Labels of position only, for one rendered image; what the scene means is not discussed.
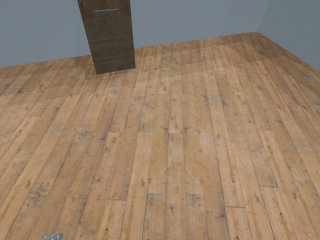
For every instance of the cabinet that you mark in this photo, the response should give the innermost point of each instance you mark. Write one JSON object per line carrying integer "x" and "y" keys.
{"x": 110, "y": 41}

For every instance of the drawer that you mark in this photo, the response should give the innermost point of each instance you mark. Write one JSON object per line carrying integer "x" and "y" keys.
{"x": 89, "y": 8}

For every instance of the handle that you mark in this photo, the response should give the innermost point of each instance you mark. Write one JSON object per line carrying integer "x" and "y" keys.
{"x": 108, "y": 11}

